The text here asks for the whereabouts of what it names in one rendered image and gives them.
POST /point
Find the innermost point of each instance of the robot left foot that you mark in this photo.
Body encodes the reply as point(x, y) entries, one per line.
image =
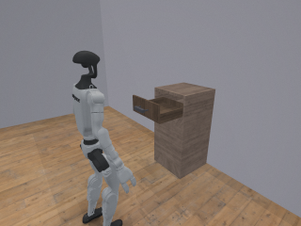
point(97, 213)

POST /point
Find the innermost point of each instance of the right robot upper arm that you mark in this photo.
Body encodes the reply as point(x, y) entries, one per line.
point(96, 101)

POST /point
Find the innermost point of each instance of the right robot forearm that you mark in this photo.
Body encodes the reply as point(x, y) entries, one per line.
point(109, 150)

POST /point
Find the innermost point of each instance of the robot right shin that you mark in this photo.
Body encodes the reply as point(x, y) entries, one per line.
point(109, 207)

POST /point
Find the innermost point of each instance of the drawer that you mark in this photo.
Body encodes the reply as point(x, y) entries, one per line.
point(160, 109)

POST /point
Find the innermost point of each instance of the robot right hand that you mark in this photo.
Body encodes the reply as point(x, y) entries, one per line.
point(124, 175)

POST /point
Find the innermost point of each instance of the cabinet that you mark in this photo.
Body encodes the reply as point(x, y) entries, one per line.
point(181, 145)

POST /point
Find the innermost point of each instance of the handle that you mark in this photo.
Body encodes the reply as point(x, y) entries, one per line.
point(139, 109)

